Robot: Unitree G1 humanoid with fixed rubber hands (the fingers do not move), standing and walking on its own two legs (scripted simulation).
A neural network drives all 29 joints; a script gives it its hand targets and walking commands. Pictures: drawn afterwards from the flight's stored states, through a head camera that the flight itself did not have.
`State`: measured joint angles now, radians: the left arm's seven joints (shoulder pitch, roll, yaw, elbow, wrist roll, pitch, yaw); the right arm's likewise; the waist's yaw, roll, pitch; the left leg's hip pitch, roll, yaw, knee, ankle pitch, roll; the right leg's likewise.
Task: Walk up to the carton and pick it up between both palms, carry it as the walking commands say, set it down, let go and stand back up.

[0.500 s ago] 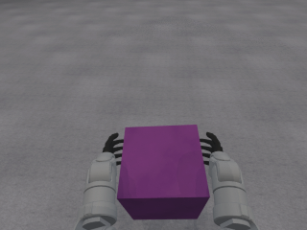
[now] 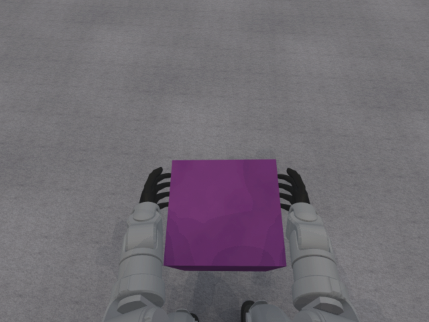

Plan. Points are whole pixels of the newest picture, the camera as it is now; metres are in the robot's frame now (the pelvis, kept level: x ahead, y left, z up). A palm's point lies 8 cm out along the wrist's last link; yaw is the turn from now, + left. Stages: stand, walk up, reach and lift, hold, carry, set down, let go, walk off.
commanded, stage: set down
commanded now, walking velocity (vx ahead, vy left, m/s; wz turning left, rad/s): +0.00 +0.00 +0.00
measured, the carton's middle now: (224, 222) +0.33 -0.01 -0.12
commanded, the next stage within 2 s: none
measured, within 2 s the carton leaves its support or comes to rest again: neither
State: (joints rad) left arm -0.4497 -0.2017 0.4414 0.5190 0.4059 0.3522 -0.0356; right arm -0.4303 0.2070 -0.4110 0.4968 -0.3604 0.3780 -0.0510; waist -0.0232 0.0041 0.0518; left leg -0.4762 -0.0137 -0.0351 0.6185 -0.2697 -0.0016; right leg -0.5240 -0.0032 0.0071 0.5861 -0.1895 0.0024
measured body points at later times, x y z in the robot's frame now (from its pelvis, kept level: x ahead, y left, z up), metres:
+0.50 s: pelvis -0.02 +0.01 -0.07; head +0.16 +0.00 +0.34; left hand +0.38 +0.14 -0.13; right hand +0.36 -0.16 -0.13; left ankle +0.02 +0.12 -0.72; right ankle +0.06 -0.12 -0.72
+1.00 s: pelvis -0.03 +0.00 -0.14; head +0.18 -0.01 +0.25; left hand +0.41 +0.13 -0.21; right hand +0.39 -0.16 -0.21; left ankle +0.02 +0.12 -0.72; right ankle +0.06 -0.12 -0.72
